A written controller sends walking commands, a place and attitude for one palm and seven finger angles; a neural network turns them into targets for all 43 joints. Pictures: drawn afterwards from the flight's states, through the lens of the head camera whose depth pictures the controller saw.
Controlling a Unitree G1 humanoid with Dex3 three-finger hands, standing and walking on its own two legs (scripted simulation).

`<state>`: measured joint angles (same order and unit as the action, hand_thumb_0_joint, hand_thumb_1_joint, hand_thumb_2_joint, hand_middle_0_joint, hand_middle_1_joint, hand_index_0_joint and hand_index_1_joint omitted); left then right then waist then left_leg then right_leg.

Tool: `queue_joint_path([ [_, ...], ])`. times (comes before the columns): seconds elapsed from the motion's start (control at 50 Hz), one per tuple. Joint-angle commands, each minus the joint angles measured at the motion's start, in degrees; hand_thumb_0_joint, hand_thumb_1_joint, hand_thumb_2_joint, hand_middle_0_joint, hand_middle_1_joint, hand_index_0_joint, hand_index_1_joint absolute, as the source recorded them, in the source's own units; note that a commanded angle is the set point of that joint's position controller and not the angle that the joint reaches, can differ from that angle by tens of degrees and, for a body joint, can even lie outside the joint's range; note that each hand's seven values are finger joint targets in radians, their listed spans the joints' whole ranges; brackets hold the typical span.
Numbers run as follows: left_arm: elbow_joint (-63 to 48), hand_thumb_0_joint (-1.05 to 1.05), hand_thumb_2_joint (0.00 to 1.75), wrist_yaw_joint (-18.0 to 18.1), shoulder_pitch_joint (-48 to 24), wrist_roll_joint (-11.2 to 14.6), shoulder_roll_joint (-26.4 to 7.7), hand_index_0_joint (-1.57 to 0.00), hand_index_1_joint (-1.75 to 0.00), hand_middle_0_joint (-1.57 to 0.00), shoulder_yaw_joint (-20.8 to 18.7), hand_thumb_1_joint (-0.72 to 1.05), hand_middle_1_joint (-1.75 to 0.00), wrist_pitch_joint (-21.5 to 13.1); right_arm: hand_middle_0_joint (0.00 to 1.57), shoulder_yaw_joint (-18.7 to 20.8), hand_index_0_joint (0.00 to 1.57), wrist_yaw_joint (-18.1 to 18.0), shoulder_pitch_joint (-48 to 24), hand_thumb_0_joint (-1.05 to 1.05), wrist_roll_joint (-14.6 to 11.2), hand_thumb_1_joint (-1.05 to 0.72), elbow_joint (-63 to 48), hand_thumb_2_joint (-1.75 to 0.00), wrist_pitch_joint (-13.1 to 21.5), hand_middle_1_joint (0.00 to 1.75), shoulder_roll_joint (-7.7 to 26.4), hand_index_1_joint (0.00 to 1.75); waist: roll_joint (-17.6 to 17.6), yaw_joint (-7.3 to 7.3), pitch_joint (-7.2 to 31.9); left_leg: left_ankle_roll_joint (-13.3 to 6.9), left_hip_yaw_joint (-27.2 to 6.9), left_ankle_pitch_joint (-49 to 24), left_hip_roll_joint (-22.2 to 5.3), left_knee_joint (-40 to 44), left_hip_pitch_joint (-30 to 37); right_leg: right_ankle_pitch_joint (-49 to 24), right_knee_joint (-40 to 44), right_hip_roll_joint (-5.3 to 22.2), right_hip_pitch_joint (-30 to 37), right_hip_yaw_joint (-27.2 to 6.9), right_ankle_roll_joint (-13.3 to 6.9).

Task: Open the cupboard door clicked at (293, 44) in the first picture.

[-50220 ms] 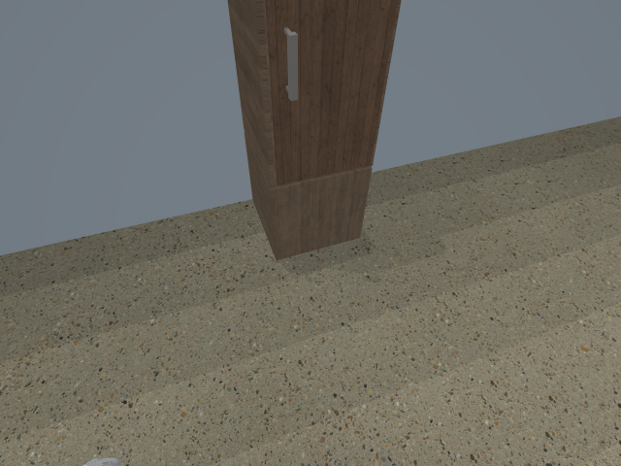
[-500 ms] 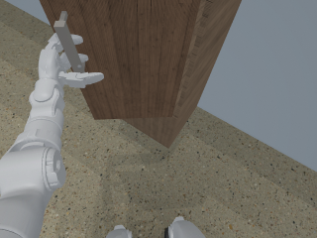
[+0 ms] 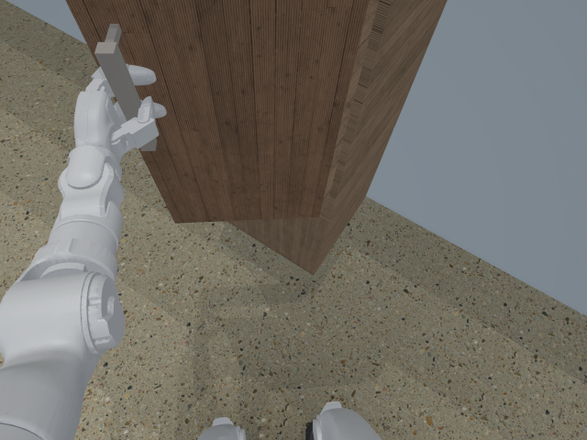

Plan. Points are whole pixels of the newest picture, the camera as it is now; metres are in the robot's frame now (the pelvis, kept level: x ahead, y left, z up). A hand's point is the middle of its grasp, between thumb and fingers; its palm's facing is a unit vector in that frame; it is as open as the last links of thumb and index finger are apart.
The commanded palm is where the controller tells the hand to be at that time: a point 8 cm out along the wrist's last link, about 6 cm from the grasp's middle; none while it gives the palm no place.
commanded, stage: pull the door open along its arc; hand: left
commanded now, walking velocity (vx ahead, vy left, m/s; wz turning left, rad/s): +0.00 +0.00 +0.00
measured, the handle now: (133, 93) +0.57 +0.17 +0.11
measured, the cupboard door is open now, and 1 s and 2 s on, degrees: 38 77 82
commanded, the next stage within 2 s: open thumb and fingers to let go in 1.16 s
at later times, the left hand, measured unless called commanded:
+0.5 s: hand (158, 172) +0.43 +0.13 +0.10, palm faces +0.00 -1.00 +0.03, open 5.9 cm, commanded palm +0.38 +0.19 +0.10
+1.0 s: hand (234, 243) +0.33 +0.04 +0.11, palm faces +0.34 -0.94 -0.02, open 6.0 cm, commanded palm +0.26 +0.07 +0.10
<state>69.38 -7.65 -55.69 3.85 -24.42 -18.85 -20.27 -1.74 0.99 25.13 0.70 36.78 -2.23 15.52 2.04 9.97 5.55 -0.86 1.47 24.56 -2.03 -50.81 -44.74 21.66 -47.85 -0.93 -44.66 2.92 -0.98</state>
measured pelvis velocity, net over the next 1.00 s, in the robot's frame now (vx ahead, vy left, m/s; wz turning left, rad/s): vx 0.01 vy -0.02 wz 0.04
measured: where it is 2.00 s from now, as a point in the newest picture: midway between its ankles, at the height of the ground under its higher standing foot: outside the picture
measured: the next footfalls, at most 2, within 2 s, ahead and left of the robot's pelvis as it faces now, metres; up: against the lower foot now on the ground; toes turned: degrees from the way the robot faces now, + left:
none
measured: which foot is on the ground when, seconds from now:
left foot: down 0.00-1.00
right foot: down 0.00-1.00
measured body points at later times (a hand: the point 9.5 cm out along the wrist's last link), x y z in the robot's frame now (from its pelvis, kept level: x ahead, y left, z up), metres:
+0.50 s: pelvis +0.02 +0.00 +0.02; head +0.07 -0.01 +0.46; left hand +0.43 +0.18 +0.10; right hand +0.07 -0.26 -0.10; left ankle -0.01 +0.11 -0.69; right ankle +0.01 -0.11 -0.69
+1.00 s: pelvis +0.01 -0.02 +0.02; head +0.02 -0.04 +0.47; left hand +0.31 +0.09 +0.11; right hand +0.19 -0.23 -0.08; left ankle -0.01 +0.11 -0.69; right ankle +0.01 -0.11 -0.69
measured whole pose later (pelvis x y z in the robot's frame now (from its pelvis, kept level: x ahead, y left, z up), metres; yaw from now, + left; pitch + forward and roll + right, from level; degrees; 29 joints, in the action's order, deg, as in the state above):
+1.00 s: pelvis +0.01 -0.02 +0.02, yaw +2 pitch +6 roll +0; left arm 7.9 32.5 -1.9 -4.2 6.5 12.5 -3.4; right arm -0.4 1.5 11.5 2.9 32.3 -4.2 10.2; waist 2.0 1.0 5.6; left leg 1.1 0.2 22.7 -1.3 -41.3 -24.1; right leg 22.4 -41.8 -0.5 -24.9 4.1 -2.7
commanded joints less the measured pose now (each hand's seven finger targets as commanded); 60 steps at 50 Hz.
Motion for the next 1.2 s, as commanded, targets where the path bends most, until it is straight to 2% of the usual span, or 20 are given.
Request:
queue_joint_path([
  [0.0, -11.9, 0.0, 0.9, -0.5, -27.9, 0.0, -14.1, -0.4, -1.35, -0.4, -2.4, 0.9, -1.35, -4.0, 0.2, 4.0, 0.2, -1.0, 9.4, 0.0, 0.2, -0.9, -2.6, -0.9, 0.8, 0.3, 10.1, 0.3, 3.2, 0.73, 25.3, -0.8, -3.0, -21.3, 1.7, 3.8, 16.1, -21.4, 4.5, -1.8, 11.4, -1.9, -0.2],
  [0.02, -12.2, 0.0, 0.9, -0.8, -27.2, 0.1, -13.5, -0.4, -1.35, -0.4, -1.7, 0.9, -1.35, -3.9, 0.2, 3.8, 0.2, -0.9, 9.2, 0.0, 0.2, -0.9, -2.9, -0.9, 0.7, 0.3, 9.9, 0.3, 2.9, 0.89, 25.8, -0.9, -2.8, -21.5, 1.9, 4.0, 16.0, -22.1, 4.6, -1.7, 12.3, -2.0, -0.1],
  [0.08, -13.7, 0.0, 0.9, -1.6, -22.8, 1.1, -12.4, -0.4, -1.35, -0.4, -2.1, 0.9, -1.35, -3.9, 0.2, 3.9, 0.2, -0.8, 8.7, 0.0, 0.1, -0.9, -3.9, -0.9, 0.7, 0.3, 9.5, 0.3, 2.5, -0.56, 27.9, -0.9, -2.2, -24.3, 2.0, 4.0, 16.4, -25.7, 4.2, -1.8, 15.5, -2.0, -0.1],
  [0.2, -20.5, 0.0, 0.9, -2.4, -12.0, 3.0, -10.3, -0.4, -1.35, -0.4, -2.0, 0.9, -1.35, -3.4, 0.2, 4.3, 0.2, -0.5, 6.3, 0.0, -0.7, -0.9, -6.6, -0.9, 0.2, 0.3, 9.1, 0.3, 2.6, -3.5, 27.7, -0.8, -1.1, -26.6, 1.9, 5.3, 17.3, -28.9, 4.5, -1.9, 19.0, -1.9, -0.3],
  [0.22, -21.5, 0.0, 0.9, -2.4, -9.2, 3.4, -9.1, -0.4, -1.35, -0.4, -1.4, 0.9, -1.35, -3.0, 0.2, 4.3, 0.2, -0.3, 5.6, 0.0, -0.9, -0.9, -7.2, -0.9, 0.2, 0.3, 8.9, 0.3, 2.4, -4.02, 26.5, -0.8, -0.7, -26.2, 1.9, 5.7, 16.9, -28.7, 4.8, -1.9, 19.5, -1.7, -0.4],
  [0.26, -26.7, 0.0, 0.9, -2.2, -4.2, 4.2, -8.4, -0.4, -1.35, -0.4, -1.2, 0.9, -1.35, -2.9, 0.2, 4.6, 0.2, -0.2, 4.9, 0.0, -1.2, -0.9, -8.3, -0.9, 0.1, 0.3, 8.8, 0.3, 0.6, -5.16, 27.9, -1.0, -0.6, -29.1, 1.9, 6.3, 17.6, -31.5, 4.6, -1.9, 22.6, -1.7, -0.5],
  [0.28, -28.9, 0.0, 0.9, -2.1, -0.9, 4.7, -7.3, -0.4, -1.35, -0.4, -1.0, 0.9, -1.35, -2.5, 0.2, 4.6, 0.2, -0.1, 3.9, 0.0, -1.5, -0.9, -8.9, -0.9, 0.3, 0.3, 8.4, 0.3, 1.9, -5.83, 27.7, -1.0, 0.0, -29.1, 1.9, 6.5, 18.0, -32.2, 5.0, -1.7, 23.1, -2.0, -0.4],
  [0.36, -36.6, 0.0, 0.9, -1.3, 10.4, 5.9, -2.9, -0.4, -1.35, -0.4, 1.6, 0.9, -1.35, -0.6, 0.2, 4.8, 0.2, 0.2, 1.3, 0.0, -2.1, -0.9, -10.5, -0.9, 0.7, 0.3, 7.9, 0.3, -2.1, -6.88, 23.4, -1.2, 0.5, -28.8, 1.8, 8.3, 17.6, -33.2, 6.0, -1.5, 25.2, -1.6, -0.3],
  [0.42, -44.7, 0.0, 0.9, -0.5, 17.6, 6.5, -0.2, -0.4, -1.35, -0.4, 3.2, 0.9, -1.35, 0.6, 0.2, 4.7, 0.2, 0.3, -1.3, 0.0, -2.4, -0.9, -11.5, -0.9, 1.3, 0.3, 7.1, 0.3, -1.1, -7.95, 21.9, -1.0, 0.8, -28.7, 1.8, 9.4, 18.9, -32.9, 6.6, -1.1, 26.1, -1.4, -0.3],
  [0.44, -49.8, 0.0, 0.9, 7.8, 18.0, 10.6, 2.1, -0.4, -1.35, -0.4, -4.5, 0.9, -1.35, 1.1, 0.2, 4.8, 0.2, 0.4, -3.9, 0.0, -2.2, -0.9, -11.9, -0.9, 2.0, 0.3, 5.2, 0.3, -2.2, -12.4, 21.0, -0.1, 1.0, -28.1, 2.1, 9.9, 16.8, -31.2, 7.6, -1.3, 27.1, -0.4, -0.2],
  [0.46, -51.7, 0.0, 0.9, 12.0, 22.3, 8.8, 6.0, -0.4, -1.35, -0.4, 0.1, 0.9, -1.35, 1.9, 0.2, 4.4, 0.2, 0.8, -4.8, 0.0, -1.8, -0.9, -12.0, -0.9, 2.7, 0.3, 5.2, 0.3, -2.0, -11.38, 19.6, 0.1, 0.9, -26.8, 2.1, 10.5, 17.7, -29.6, 7.5, -1.4, 27.0, -0.1, -0.1],
  [0.5, -55.3, 0.0, 0.9, 19.0, 26.8, 6.3, 8.7, -0.4, -1.35, -0.4, 1.2, 0.9, -1.35, 3.1, 0.2, 4.4, 0.2, 1.4, -5.7, 0.0, -1.0, -0.9, -11.5, -0.9, 3.2, 0.3, 4.7, 0.3, -3.3, -11.22, 18.8, 0.4, 0.9, -26.7, 2.0, 10.7, 17.9, -29.4, 7.4, -1.0, 27.2, 0.2, -0.1],
  [0.6, -60.8, 0.0, 0.9, 33.3, 26.4, -2.2, 16.9, -0.4, -1.35, -0.4, 9.0, 0.9, -1.35, 6.6, 0.2, 4.3, 0.2, 1.2, -9.9, 0.0, 1.1, -0.9, -10.8, -0.9, 2.5, 0.3, 3.1, 0.3, -3.2, -10.22, 16.1, 0.7, 0.5, -23.0, 1.9, 11.3, 18.7, -24.9, 8.3, 0.1, 26.2, -0.4, -0.2],
  [0.66, -62.8, 0.0, 0.9, 39.6, 26.8, -7.2, 21.8, -0.4, -1.35, -0.4, 14.7, 0.9, -1.35, 9.3, 0.2, 4.2, 0.2, 0.8, -11.9, 0.0, 2.3, -0.9, -10.9, -0.9, 1.6, 0.3, 2.5, 0.3, -4.3, -9.7, 16.0, 0.5, 0.3, -21.5, 1.9, 11.7, 19.7, -22.5, 9.4, 0.6, 26.3, -0.6, -0.3],
  [0.7, -64.9, 0.0, 0.9, 40.6, 28.6, -8.3, 26.0, -0.4, -1.35, -0.4, 19.3, 0.9, -1.35, 10.5, 0.2, 4.2, 0.2, 0.5, -13.3, 0.0, 2.5, -0.9, -11.2, -0.9, 1.1, 0.3, 1.9, 0.3, -4.4, -9.23, 16.1, 0.4, 0.5, -21.7, 1.9, 11.7, 21.5, -23.4, 9.9, 0.8, 26.6, -0.7, -0.4],
  [0.76, -67.5, 0.0, 0.9, 40.3, 31.9, -8.6, 29.8, -0.4, -1.35, -0.4, 24.1, 0.9, -1.35, 11.3, 0.2, 4.2, 0.2, -0.1, -14.4, 0.0, 2.6, -0.9, -11.6, -0.9, 0.5, 0.3, 1.6, 0.3, -7.7, -8.66, 15.8, 0.3, 0.1, -22.0, 1.8, 11.8, 22.7, -25.1, 10.8, 1.0, 28.2, -0.7, -0.4],
  [0.94, -77.2, 0.0, 0.9, 40.9, 44.7, -10.0, 36.9, -0.4, -1.35, -0.4, 33.8, 0.9, -1.35, 12.8, 0.2, 3.5, 0.2, 0.3, -18.8, 0.0, 2.3, -0.9, -13.3, -0.9, 0.3, 0.3, -0.3, 0.3, -5.5, -9.75, 12.7, 0.4, -0.6, -21.5, 2.1, 11.9, 24.6, -26.3, 11.5, 1.9, 29.6, -0.6, -0.7],
  [1.02, -82.1, 0.0, 0.9, 41.0, 52.4, -9.1, 40.1, -0.4, -1.35, -0.4, 37.2, 0.9, -1.35, 14.5, 0.2, 3.1, 0.2, 0.9, -20.4, 0.0, 2.0, -0.9, -14.1, -0.9, 1.0, 0.3, -1.3, 0.3, -5.5, -10.46, 12.4, 0.5, -0.8, -21.5, 2.3, 11.6, 25.3, -28.2, 11.8, 2.2, 31.0, -0.5, -0.5],
  [1.12, -86.5, 0.0, 0.9, 40.6, 60.6, -7.6, 41.9, -0.4, -1.35, -0.4, 39.1, 0.9, -1.35, 17.1, 0.2, 2.5, 0.2, 1.7, -22.5, 0.0, 1.7, -0.9, -14.6, -0.9, 1.6, 0.3, -1.9, 0.3, -6.9, -11.3, 10.3, 0.7, -1.0, -19.5, 2.8, 11.3, 25.3, -27.4, 13.5, 2.9, 31.6, -1.0, -0.1],
  [1.18, -85.4, 0.0, 0.9, 41.8, 54.9, -7.4, 39.4, -0.4, -1.35, -0.4, 36.3, 0.9, -1.35, 18.0, 0.2, 2.3, 0.2, 1.3, -23.6, 0.0, 1.9, -0.9, -13.6, -0.9, 1.7, 0.3, -1.5, 0.3, -7.7, -10.81, 7.8, 0.7, -1.2, -16.9, 3.4, 10.8, 24.5, -24.3, 15.6, 3.5, 29.8, -2.4, 0.4],
])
